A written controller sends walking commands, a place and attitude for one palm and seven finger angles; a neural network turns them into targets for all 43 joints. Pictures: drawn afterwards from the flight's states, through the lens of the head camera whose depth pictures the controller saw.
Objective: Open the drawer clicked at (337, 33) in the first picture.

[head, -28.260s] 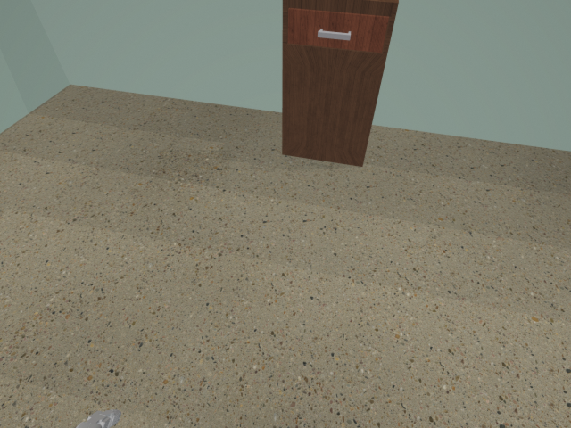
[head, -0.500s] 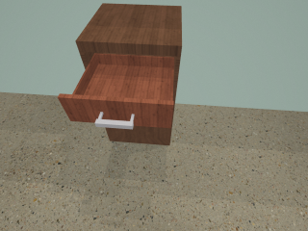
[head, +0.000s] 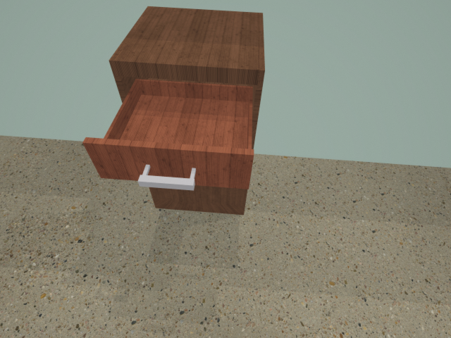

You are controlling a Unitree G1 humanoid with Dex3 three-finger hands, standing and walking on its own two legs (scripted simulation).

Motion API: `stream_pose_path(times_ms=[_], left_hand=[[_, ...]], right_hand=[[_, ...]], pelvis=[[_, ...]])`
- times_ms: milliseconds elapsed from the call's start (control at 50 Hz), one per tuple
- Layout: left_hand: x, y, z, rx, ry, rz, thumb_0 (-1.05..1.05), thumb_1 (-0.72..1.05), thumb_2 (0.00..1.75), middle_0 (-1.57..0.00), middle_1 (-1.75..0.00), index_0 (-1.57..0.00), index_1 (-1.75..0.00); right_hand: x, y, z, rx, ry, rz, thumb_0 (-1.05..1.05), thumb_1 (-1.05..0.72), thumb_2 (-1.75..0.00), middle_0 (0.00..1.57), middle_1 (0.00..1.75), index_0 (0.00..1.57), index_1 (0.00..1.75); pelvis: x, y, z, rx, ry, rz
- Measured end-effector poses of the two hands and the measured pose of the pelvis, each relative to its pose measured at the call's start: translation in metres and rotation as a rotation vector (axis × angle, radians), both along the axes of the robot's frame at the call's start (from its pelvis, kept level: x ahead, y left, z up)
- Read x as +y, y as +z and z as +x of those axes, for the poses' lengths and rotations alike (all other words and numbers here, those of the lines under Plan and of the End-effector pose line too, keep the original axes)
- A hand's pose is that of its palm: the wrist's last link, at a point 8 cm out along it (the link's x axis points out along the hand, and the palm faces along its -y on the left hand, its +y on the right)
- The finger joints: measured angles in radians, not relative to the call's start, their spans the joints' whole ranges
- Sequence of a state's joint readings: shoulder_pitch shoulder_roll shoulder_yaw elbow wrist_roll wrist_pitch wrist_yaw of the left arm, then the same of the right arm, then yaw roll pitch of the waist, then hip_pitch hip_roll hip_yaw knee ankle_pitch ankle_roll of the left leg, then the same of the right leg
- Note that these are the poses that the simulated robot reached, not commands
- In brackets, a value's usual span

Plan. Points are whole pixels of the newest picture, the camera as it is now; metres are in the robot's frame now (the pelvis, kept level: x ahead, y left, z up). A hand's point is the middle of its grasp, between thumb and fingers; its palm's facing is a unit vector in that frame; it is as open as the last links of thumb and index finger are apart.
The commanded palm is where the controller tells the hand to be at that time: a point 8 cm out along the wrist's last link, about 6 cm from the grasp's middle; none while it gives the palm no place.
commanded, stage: look to check the result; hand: left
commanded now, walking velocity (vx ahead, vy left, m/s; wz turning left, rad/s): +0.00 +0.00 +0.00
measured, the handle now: (168, 176) +0.49 +0.18 -0.07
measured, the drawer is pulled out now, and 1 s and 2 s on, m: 0.30 0.30 0.30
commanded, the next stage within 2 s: stand and wait in 0.56 s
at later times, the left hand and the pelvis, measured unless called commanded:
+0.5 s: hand out of the picture -0.01 +0.15 -0.18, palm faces +0.05 -0.99 -0.15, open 7.4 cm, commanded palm none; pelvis +0.01 +0.00 +0.00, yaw +0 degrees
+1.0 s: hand out of the picture +0.00 +0.15 -0.18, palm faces +0.05 -0.99 -0.16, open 7.4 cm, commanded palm none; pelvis +0.02 +0.00 +0.00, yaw +0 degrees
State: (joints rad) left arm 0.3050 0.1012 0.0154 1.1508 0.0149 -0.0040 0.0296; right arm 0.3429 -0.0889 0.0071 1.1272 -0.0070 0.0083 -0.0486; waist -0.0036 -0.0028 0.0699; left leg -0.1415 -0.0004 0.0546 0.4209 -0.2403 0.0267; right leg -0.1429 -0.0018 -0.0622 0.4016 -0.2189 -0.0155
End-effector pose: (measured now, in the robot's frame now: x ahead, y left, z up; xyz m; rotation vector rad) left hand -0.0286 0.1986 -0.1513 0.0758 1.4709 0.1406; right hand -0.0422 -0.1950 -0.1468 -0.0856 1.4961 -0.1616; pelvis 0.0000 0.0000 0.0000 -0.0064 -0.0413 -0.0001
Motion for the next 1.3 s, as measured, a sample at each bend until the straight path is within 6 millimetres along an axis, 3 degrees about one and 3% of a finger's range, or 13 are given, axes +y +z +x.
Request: stream_pose_path(times_ms=[340, 660, 1300], left_hand=[[0.007, 0.003, 0.004, 0.017, 0.001, 0.018, 0.01, 0.91, 0.90, -0.20, -0.30, -0.19, -0.30], [0.004, 0.002, 0.022, -0.008, -0.004, 0.015, 0.01, 0.91, 0.90, -0.20, -0.30, -0.19, -0.30], [-0.007, 0.004, 0.027, 0.008, 0.000, 0.020, 0.01, 0.91, 0.90, -0.20, -0.30, -0.19, -0.30]], right_hand=[[0.007, -0.003, 0.013, -0.013, -0.001, 0.014, 0.00, -0.91, -0.90, 0.20, 0.30, 0.20, 0.30], [0.001, -0.002, 0.026, -0.024, 0.003, 0.002, 0.00, -0.91, -0.90, 0.20, 0.30, 0.20, 0.30], [-0.010, -0.003, 0.034, -0.010, 0.008, 0.006, 0.00, -0.91, -0.90, 0.20, 0.30, 0.20, 0.30]], pelvis=[[0.004, 0.000, 0.007, 0.008, -0.004, 0.003], [0.001, 0.000, 0.016, 0.009, -0.004, 0.005], [-0.009, 0.001, 0.024, 0.015, -0.003, 0.009]])
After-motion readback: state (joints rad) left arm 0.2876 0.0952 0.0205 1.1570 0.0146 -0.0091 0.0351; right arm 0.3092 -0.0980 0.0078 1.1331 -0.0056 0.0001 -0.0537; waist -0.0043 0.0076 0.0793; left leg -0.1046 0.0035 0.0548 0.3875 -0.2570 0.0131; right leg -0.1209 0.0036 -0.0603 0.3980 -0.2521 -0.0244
